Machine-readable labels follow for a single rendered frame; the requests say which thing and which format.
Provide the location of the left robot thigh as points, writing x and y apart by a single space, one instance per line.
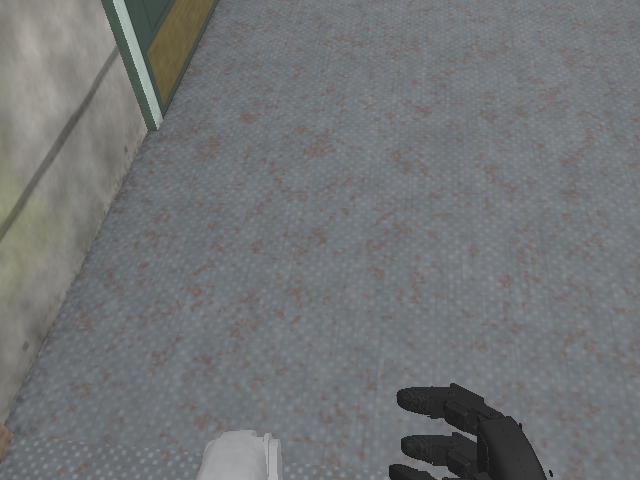
241 455

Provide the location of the right robot hand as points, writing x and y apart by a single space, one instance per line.
502 451

